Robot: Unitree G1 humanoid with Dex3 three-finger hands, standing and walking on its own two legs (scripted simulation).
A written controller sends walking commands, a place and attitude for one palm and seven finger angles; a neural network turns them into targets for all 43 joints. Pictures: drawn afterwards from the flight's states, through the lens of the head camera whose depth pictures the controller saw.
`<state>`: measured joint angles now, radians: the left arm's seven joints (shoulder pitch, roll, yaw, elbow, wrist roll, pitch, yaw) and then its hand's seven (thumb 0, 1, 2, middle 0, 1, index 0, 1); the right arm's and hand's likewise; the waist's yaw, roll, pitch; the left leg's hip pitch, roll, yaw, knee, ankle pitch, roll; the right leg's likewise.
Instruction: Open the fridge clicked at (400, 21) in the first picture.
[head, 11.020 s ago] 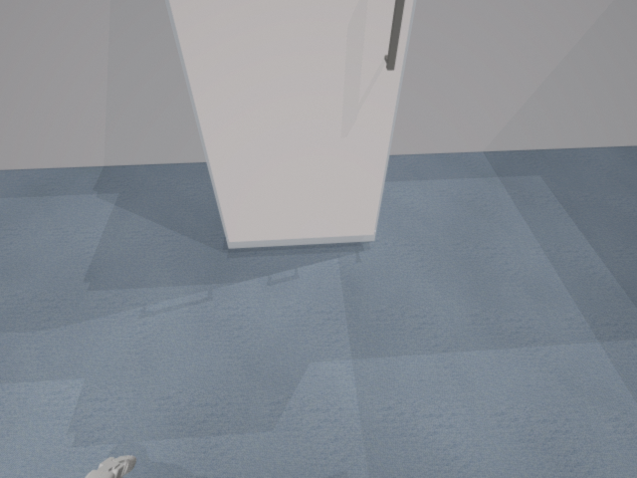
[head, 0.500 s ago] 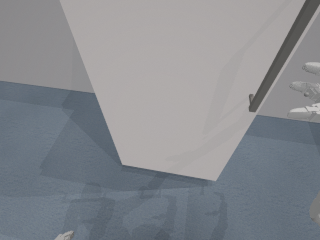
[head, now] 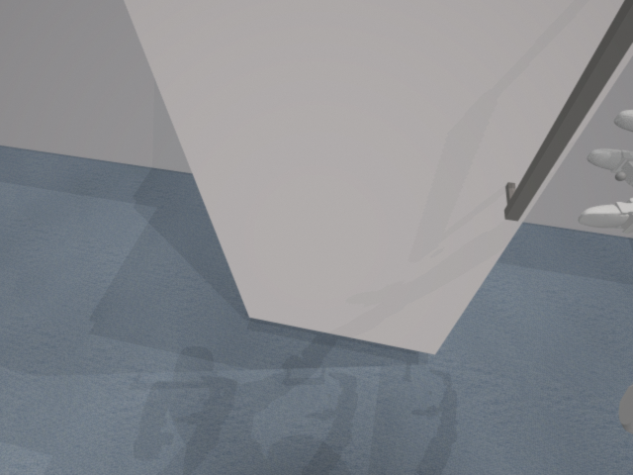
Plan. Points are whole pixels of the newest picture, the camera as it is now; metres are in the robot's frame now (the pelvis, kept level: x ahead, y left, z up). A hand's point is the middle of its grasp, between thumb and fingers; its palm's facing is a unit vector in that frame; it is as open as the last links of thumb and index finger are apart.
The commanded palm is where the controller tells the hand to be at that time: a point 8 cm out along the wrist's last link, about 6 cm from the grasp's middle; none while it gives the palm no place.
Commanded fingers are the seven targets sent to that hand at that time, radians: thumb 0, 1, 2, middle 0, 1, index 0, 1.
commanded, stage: move the hooked fingers beside the handle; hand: right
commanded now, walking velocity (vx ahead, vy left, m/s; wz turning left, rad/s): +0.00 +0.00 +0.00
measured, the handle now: (566, 107) +0.51 -0.21 +0.20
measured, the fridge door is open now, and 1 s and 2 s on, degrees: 0 0 0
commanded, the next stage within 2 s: feel for the door with the fingertips in 0.44 s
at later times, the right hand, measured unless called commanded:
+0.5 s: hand (622, 177) +0.44 -0.27 +0.16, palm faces +0.10 +1.00 +0.00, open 14.0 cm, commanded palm +0.42 -0.31 +0.16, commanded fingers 0.00 0.50 -0.30 0.30 1.20 0.30 1.20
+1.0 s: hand (586, 174) +0.44 -0.23 +0.17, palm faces +0.09 +1.00 +0.02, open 14.0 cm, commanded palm +0.42 -0.28 +0.16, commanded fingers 0.00 0.50 -0.30 0.30 1.20 0.30 1.20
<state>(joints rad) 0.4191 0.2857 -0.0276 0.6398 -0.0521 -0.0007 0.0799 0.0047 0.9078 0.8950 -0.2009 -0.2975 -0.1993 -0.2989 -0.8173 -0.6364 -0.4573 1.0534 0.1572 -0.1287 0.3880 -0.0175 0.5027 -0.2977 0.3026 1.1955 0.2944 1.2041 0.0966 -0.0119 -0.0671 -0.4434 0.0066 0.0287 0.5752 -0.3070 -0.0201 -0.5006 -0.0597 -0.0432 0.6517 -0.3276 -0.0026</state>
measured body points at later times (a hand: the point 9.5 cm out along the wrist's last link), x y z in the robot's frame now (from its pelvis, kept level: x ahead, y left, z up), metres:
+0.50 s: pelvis +0.00 +0.01 +0.00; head +0.05 +0.00 +0.45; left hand +0.06 +0.28 -0.11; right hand +0.43 -0.32 +0.17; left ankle -0.02 +0.14 -0.73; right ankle -0.01 -0.11 -0.73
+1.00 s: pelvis -0.01 +0.01 +0.00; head +0.03 +0.00 +0.45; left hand +0.06 +0.27 -0.11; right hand +0.43 -0.28 +0.17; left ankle -0.02 +0.14 -0.73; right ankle -0.01 -0.11 -0.73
